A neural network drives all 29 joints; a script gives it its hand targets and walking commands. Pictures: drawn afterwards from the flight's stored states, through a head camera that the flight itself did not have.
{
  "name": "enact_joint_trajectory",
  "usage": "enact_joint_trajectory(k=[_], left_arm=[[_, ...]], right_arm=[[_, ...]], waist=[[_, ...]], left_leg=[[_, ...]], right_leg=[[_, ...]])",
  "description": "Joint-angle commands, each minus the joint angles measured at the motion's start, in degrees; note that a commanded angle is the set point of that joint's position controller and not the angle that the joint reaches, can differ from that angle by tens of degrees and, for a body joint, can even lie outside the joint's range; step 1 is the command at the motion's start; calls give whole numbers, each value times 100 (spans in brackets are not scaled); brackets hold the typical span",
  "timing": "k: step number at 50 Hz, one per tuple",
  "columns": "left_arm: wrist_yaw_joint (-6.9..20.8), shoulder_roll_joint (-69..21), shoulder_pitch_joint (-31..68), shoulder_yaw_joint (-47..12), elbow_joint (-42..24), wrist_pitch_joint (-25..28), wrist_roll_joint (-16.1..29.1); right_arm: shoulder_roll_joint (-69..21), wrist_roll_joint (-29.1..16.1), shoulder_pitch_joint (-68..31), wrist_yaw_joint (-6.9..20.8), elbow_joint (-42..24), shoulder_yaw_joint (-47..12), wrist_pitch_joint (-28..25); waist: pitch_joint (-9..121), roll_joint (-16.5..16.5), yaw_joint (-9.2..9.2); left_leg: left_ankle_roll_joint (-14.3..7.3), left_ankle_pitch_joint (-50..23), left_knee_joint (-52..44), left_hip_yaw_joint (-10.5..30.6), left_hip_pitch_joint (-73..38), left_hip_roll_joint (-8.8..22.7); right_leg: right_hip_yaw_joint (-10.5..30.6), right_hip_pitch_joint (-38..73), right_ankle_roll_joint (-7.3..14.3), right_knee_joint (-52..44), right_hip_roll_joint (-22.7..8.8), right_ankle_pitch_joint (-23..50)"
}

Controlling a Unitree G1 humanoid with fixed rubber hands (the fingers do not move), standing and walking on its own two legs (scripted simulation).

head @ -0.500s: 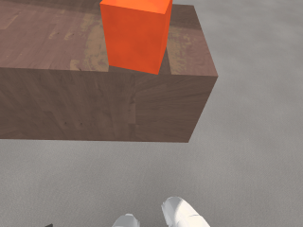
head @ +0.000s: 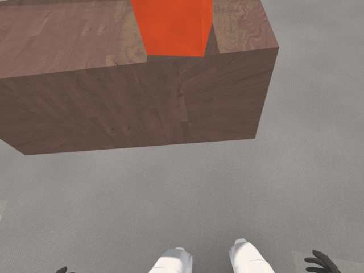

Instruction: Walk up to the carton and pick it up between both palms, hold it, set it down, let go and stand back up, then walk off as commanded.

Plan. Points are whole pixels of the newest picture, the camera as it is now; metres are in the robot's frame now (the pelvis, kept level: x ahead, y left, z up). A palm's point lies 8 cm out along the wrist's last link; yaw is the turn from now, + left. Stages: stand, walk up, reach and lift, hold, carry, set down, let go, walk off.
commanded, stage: walk off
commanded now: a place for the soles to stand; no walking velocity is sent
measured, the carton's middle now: (176, 5) +0.98 +0.01 +0.04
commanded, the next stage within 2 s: stand in 0.80 s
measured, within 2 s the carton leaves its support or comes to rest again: neither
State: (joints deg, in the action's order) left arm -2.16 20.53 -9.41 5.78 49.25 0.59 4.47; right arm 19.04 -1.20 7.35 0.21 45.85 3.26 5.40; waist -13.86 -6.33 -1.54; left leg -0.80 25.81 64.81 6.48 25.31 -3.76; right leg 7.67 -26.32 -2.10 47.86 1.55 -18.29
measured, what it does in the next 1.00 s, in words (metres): walks backwards: left foot, then right foot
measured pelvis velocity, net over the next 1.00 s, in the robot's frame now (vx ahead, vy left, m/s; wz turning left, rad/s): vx -0.22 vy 0.07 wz -0.04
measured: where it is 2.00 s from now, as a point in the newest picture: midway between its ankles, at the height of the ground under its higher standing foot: outside the picture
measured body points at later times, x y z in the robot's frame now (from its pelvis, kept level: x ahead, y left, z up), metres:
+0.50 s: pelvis -0.12 +0.02 -0.02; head -0.07 +0.03 +0.43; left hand +0.00 +0.36 -0.13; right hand -0.02 -0.28 -0.13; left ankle +0.00 +0.13 -0.69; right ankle -0.07 -0.09 -0.69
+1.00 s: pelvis -0.22 +0.07 +0.01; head -0.18 +0.06 +0.45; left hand -0.12 +0.38 -0.11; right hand -0.24 -0.24 -0.12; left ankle -0.21 +0.16 -0.69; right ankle -0.11 -0.09 -0.66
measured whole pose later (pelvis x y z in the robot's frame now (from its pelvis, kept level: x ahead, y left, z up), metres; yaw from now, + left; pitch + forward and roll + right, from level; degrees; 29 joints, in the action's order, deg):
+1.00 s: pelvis -0.22 +0.07 +0.01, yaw -2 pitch -8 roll -1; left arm -0.8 21.3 -10.4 5.8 49.3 -3.7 4.5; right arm 20.1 -1.2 20.9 0.2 49.9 3.4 2.1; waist -14.4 -0.4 -1.5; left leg -2.1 27.1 48.7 4.5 14.1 -4.9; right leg 8.6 -29.0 1.4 58.2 4.3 -25.5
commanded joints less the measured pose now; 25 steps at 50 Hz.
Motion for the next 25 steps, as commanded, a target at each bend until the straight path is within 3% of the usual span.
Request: enact_joint_trajectory(k=[1,2,3,4,5,6,7,9,12,17,21,22,23,25], left_arm=[[-142,1950,419,220,-800,-23,-543],[-122,1771,293,191,-654,-82,-513],[-123,1373,31,122,-600,-119,-444],[-229,1432,356,176,-780,-89,-429],[-279,1800,464,274,-778,-111,-491],[-277,1964,434,296,-634,-135,-478],[-256,1951,237,286,-529,-154,-437],[-226,1863,-75,280,-494,-144,-397],[-202,1800,-193,270,-439,-118,-409],[-170,1720,-274,190,-421,-99,-435],[-98,1737,-392,188,-414,-124,-485],[-64,1735,-466,203,-403,-125,-515],[-31,1731,-590,223,-366,-120,-549],[45,1664,-1172,256,-219,-79,-617]], right_arm=[[1448,172,971,-13,-380,590,-309],[1418,209,1047,-17,-250,602,-351],[1807,277,700,-46,-321,634,-378],[2089,234,434,-17,-469,631,-384],[2088,247,154,-72,-610,596,-398],[2023,216,-106,-109,-620,559,-426],[1899,245,-361,-129,-630,534,-436],[1715,293,-422,-130,-677,508,-438],[1555,258,-141,-119,-677,498,-429],[1572,224,19,-99,-659,509,-382],[1700,275,-242,-66,-700,540,-307],[1730,286,-362,-77,-709,538,-306],[1745,296,-507,-88,-714,530,-308],[1731,307,-849,-104,-726,493,-298]], waist=[[1523,2205,-106],[1403,1788,-97],[1186,52,84],[1015,-494,24],[809,-128,7],[662,157,120],[514,30,216],[380,-433,222],[620,-662,62],[921,-850,-61],[997,-944,12],[992,-901,79],[996,-785,191],[1129,-525,585]], left_leg=[[-189,-61,-2962,-63,-1349,445],[-153,-483,-3481,194,-1824,513],[-247,-993,-4103,1679,-1467,1297],[-656,-1322,-4470,3014,-694,2138],[-835,-655,-4685,3640,-262,2395],[-646,-709,-4642,3307,-307,2262],[-474,-813,-4485,2752,-495,2021],[-446,-1337,-4230,2299,-786,1801],[-759,-1949,-3986,2010,-1076,1646],[-1070,-2038,-3806,1803,-1180,1591],[-1518,-1117,-3850,1898,-456,1875],[-1523,-754,-3847,1996,-210,1936],[-1434,-296,-3785,2012,178,1929],[-967,626,-3286,1545,1361,1659]], right_leg=[[1377,458,1017,-950,-1290,2520],[1124,-213,746,-383,-937,1224],[573,-829,406,721,215,-1074],[252,-1026,304,1770,659,-2095],[461,-953,305,2439,550,-1975],[571,-1039,310,2661,466,-1725],[569,-1219,305,2812,448,-1430],[500,-1270,217,3069,402,-1313],[404,-1043,177,3263,419,-1386],[90,-591,202,2330,240,-1643],[-324,98,360,1505,34,-1902],[-349,306,419,1243,-41,-1883],[-318,671,498,890,-125,-1687],[-206,1981,731,-123,-276,-990]])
